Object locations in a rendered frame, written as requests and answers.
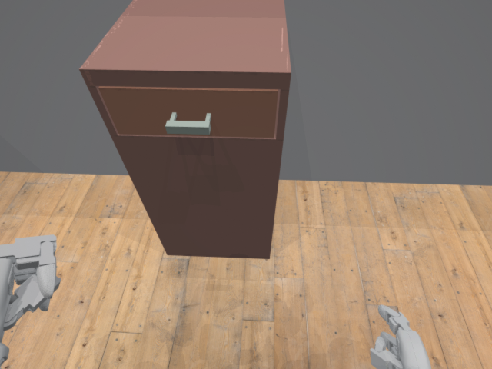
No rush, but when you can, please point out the robot left hand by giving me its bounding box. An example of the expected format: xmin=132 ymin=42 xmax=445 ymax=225
xmin=0 ymin=234 xmax=61 ymax=343

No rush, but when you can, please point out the robot right hand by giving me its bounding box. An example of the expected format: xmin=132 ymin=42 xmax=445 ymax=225
xmin=370 ymin=304 xmax=431 ymax=369

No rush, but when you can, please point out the handle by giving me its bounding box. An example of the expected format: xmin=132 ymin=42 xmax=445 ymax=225
xmin=165 ymin=112 xmax=211 ymax=135

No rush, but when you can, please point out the cabinet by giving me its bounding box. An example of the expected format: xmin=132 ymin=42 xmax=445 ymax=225
xmin=79 ymin=0 xmax=291 ymax=259

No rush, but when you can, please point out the drawer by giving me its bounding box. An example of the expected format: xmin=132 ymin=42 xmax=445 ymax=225
xmin=98 ymin=86 xmax=278 ymax=138

